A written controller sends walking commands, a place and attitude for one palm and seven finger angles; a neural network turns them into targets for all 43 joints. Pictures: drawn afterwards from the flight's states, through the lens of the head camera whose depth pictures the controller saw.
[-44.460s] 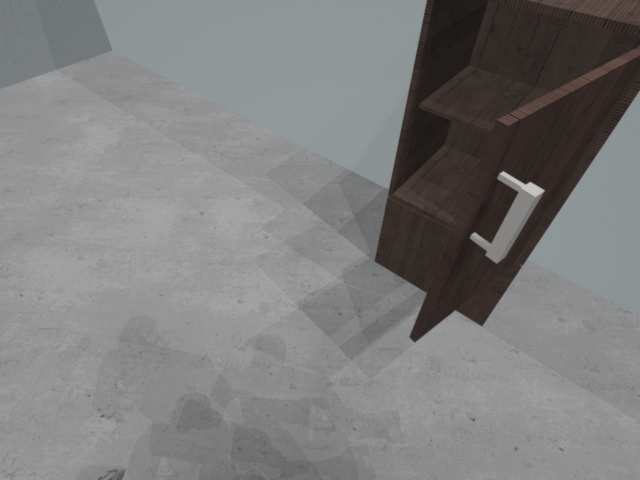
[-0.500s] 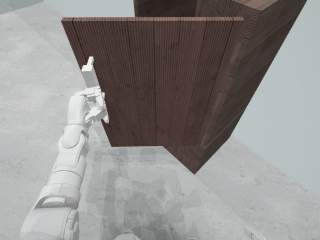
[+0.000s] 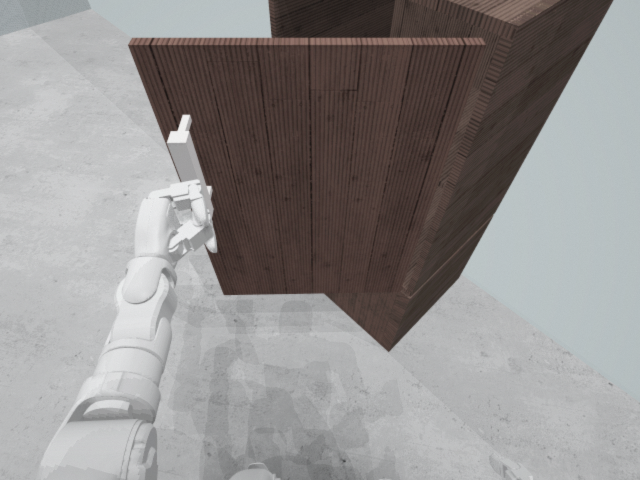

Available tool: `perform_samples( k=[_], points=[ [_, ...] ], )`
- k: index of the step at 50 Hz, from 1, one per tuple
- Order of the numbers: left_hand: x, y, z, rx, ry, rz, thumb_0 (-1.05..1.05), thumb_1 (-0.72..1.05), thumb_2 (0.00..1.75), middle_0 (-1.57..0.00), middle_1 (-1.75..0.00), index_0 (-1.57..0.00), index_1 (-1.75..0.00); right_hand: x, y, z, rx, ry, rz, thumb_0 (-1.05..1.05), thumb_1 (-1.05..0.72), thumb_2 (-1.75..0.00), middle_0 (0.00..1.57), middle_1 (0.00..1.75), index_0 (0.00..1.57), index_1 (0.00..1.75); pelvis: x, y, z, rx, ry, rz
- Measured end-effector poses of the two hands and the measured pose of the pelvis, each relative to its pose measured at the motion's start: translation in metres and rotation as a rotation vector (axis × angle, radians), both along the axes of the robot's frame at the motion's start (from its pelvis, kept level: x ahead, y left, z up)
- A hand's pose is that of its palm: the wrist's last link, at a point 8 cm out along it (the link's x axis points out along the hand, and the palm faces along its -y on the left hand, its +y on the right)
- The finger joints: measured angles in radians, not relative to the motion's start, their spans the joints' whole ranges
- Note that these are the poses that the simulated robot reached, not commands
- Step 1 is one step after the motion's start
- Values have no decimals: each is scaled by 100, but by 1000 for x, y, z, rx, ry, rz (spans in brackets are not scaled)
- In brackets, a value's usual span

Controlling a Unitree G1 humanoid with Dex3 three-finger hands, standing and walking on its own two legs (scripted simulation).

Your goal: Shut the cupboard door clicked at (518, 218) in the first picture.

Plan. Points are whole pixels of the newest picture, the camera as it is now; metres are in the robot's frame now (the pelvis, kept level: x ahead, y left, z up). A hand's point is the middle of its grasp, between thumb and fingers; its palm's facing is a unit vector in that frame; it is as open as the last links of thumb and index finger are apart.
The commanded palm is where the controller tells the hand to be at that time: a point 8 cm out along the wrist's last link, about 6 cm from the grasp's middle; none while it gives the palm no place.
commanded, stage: push the door shut along its arc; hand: left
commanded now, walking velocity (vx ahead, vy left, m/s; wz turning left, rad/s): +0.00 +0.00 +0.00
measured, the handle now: (195, 169) +0.52 +0.19 +0.08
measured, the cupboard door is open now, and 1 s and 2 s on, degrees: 47 32 26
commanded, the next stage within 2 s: pull the fist back off the door in 1.56 s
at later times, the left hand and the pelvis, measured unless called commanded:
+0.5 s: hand (214, 184) +0.48 +0.15 +0.09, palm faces -0.10 -0.99 -0.02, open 3.1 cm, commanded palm +0.48 +0.19 +0.08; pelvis -0.01 +0.00 -0.02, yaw +0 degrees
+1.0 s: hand (229, 159) +0.54 +0.14 +0.08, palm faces -0.22 -0.98 +0.00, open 3.1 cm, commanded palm +0.55 +0.17 +0.08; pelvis -0.01 +0.02 -0.04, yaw -1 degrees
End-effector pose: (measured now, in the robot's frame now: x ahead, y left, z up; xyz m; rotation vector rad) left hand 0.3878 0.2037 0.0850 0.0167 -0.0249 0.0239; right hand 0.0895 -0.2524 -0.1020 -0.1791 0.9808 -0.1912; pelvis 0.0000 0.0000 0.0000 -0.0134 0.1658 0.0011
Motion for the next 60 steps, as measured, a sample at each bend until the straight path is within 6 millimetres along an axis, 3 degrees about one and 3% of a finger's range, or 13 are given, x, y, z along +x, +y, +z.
perform_samples(
  k=[9,23,31,51,60],
  points=[
    [32,1,3,10,24,-45,2,90,90,-130,-150,-130,-150,-7,-3,-4,-22,23,3,1,-91,-90,20,30,20,30,-6,-2,-6,-6,27,11],
    [75,6,4,4,41,-114,2,90,90,-131,-150,-132,-150,-76,-14,-20,-50,239,-67,1,-91,-90,20,30,20,30,-7,1,-17,-17,104,12],
    [99,3,0,-7,58,-162,2,90,90,-130,-150,-132,-150,-102,-13,-20,-71,301,-103,1,-91,-90,20,30,20,30,-8,4,-24,-29,148,8],
    [148,-5,-1,-7,78,-254,2,90,90,-130,-150,-130,-150,-122,8,-24,-78,361,-131,0,-91,-90,21,30,20,30,-7,17,-37,-54,228,2],
    [169,-24,-3,-8,89,-308,2,90,90,-130,-150,-129,-150,-134,13,-25,-93,408,-143,0,-91,-90,21,30,20,30,-6,22,-43,-64,261,3]
  ],
)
